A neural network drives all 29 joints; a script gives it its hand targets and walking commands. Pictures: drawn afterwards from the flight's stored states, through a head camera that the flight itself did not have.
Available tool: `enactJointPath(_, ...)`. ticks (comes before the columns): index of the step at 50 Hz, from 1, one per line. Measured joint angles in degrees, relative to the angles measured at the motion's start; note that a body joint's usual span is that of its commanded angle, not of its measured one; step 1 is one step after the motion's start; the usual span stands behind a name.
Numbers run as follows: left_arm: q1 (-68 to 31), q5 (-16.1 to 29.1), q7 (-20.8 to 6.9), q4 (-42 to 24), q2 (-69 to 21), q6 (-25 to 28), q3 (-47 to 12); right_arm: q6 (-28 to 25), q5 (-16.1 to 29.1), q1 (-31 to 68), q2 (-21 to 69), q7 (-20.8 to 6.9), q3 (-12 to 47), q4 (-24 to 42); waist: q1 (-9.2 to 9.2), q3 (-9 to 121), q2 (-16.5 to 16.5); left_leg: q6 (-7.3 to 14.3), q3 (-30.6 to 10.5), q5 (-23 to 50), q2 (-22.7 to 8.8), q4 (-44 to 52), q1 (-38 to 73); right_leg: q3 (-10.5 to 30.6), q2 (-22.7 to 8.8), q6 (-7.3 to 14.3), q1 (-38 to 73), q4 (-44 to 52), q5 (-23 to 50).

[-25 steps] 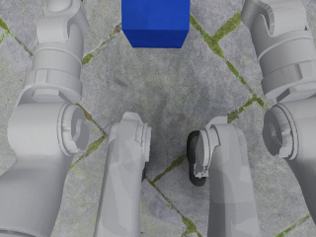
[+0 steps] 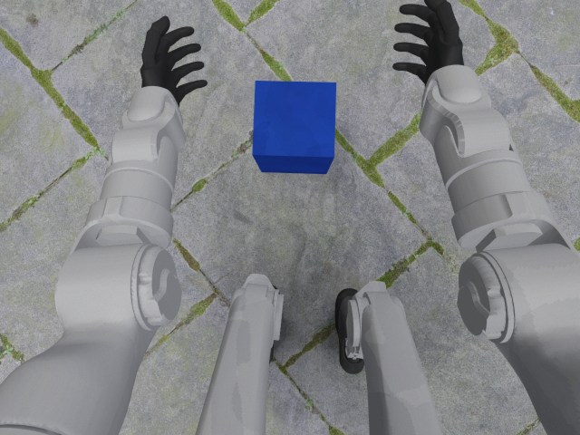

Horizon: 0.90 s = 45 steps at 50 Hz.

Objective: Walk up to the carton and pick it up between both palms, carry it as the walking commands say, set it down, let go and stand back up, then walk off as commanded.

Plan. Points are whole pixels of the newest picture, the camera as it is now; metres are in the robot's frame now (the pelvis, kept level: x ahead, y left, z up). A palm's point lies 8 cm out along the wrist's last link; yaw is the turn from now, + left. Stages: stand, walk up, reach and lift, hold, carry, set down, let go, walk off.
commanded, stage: set down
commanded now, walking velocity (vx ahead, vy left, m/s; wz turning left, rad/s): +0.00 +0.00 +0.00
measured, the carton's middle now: (294, 132) +0.59 +0.06 -0.48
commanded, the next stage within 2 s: let go in 0.36 s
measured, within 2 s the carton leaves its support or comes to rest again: neither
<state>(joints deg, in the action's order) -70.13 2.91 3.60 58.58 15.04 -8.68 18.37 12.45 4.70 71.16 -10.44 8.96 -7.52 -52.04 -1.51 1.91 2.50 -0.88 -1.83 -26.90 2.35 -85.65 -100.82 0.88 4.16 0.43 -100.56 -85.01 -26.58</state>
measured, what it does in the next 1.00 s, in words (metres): rises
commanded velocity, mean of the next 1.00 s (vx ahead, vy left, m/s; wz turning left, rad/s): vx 0.00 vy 0.00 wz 0.00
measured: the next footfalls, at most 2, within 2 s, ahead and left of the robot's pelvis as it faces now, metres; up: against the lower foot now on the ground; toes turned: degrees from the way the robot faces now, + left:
none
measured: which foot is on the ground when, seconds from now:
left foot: down 0.00-1.00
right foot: down 0.00-1.00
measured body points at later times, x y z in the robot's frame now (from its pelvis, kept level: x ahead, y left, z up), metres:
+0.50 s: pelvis +0.04 +0.00 +0.10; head +0.33 +0.02 +0.44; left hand +0.52 +0.22 -0.03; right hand +0.55 -0.12 -0.01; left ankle +0.08 +0.12 -0.54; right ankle +0.08 -0.11 -0.54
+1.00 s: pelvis +0.07 +0.01 +0.17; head +0.20 +0.02 +0.60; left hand +0.34 +0.24 +0.07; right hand +0.37 -0.19 +0.09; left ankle +0.08 +0.12 -0.54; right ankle +0.08 -0.11 -0.54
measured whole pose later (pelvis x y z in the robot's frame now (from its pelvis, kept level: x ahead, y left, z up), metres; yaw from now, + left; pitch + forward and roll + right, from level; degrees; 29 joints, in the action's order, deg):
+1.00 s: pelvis +0.07 +0.01 +0.17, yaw +1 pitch +17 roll -1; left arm -12.9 -5.8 -3.5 40.1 9.4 -1.6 7.9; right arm 3.7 -4.9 12.1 -5.4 2.2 -8.9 -34.1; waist -1.5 0.8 0.6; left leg 0.1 -2.7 -18.0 1.9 -42.4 -41.1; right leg 2.4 2.9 0.4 -40.2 -40.9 -17.4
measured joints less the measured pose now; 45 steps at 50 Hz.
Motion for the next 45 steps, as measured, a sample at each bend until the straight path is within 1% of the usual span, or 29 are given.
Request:
enactJointPath(9, 1.4, -1.6, -1.6, -0.2, -0.8, 0.4, 1.6, -0.2, -3.3, -3.1, 2.1, -0.5, -3.3, 1.8, 0.00, -0.2, 0.0, 0.0, -0.1, 3.4, 0.0, 12.1, 10.2, 0.7, -0.4, 0.0, 10.1, 11.9, 3.3)
enactJointPath(13, 2.5, -4.0, -2.4, -0.2, -2.4, 1.7, 3.7, -1.1, -4.9, -4.6, 3.0, -1.1, -4.4, 1.7, 0.00, -0.5, 0.0, 0.0, -0.1, 5.0, 0.0, 17.6, 14.5, 1.0, -0.6, 0.0, 14.4, 17.2, 4.7)
enactJointPath(16, 3.3, -6.0, -2.9, -0.2, -3.3, 2.9, 5.7, -2.1, -7.0, -5.1, 3.8, -1.2, -5.9, 1.6, 0.00, -0.5, 0.0, 0.0, -0.1, 5.9, 0.0, 20.7, 16.4, 1.2, -0.7, 0.0, 16.3, 20.2, 5.6)
enactJointPath(21, 4.8, -8.0, -3.0, -0.2, -3.9, 4.2, 5.8, -3.7, -9.5, -6.5, 4.7, -1.3, -7.4, 1.5, 0.00, -0.6, 0.0, 0.0, -0.2, 7.1, 0.0, 24.2, 17.8, 1.3, -0.8, 0.0, 17.7, 23.7, 6.8)
enactJointPath(23, 6.1, -8.3, -3.0, -0.9, -4.4, 4.7, 5.8, -4.2, -10.6, -8.4, 4.9, -1.2, -7.7, 2.8, 0.01, -0.5, 0.0, 0.0, -0.2, 7.5, 0.0, 25.2, 18.2, 1.3, -0.9, 0.0, 18.1, 24.8, 7.1)
enactJointPath(25, 9.0, -8.6, -3.0, -2.3, -4.9, 5.0, 5.0, -4.5, -11.4, -12.1, 5.4, -1.2, -7.7, 6.0, 0.01, -0.1, 0.0, 0.0, -0.3, 7.8, 0.0, 26.1, 19.0, 1.3, -0.9, 0.0, 19.1, 25.9, 7.3)
enactJointPath(27, 13.7, -8.7, -3.2, -4.8, -5.2, 5.1, 3.1, -4.6, -11.6, -17.2, 5.9, -1.2, -7.7, 9.3, 0.00, 0.4, 0.0, 0.0, -0.3, 8.2, 0.0, 27.2, 20.6, 1.4, -0.9, 0.0, 20.8, 27.1, 7.6)
enactJointPath(31, 24.4, -8.7, -4.0, -11.6, -5.2, 4.5, -1.4, -4.5, -11.6, -27.6, 6.8, -1.2, -7.1, 15.1, -0.01, 1.5, -0.2, 0.3, -0.3, 8.3, 0.0, 30.3, 26.0, 1.5, -1.1, 0.0, 26.2, 30.4, 7.8)
enactJointPath(35, 32.5, -8.7, -5.5, -14.0, -5.1, 3.6, -4.1, -4.3, -11.6, -35.5, 7.0, -2.1, -5.5, 16.9, 0.00, 1.7, -0.9, 0.8, -0.5, 8.3, 0.0, 33.6, 33.4, 1.5, -1.2, 0.0, 33.6, 33.6, 8.2)
enactJointPath(39, 38.4, -8.7, -6.7, -14.3, -5.2, 3.8, -5.8, -4.8, -11.6, -41.3, 7.0, -3.3, -4.4, 17.1, 0.00, 1.8, -1.3, 0.8, -0.6, 8.5, -0.1, 36.3, 40.9, 1.5, -1.2, 0.0, 41.2, 36.6, 8.4)
enactJointPath(45, 47.8, -8.7, -7.1, -15.0, -5.6, 5.9, -7.3, -7.3, -11.6, -50.2, 6.7, -5.3, -3.2, 16.2, -0.01, 1.2, -1.4, 0.8, -0.7, 8.8, -0.3, 40.2, 51.0, 1.6, -1.3, 0.0, 51.4, 40.7, 8.9)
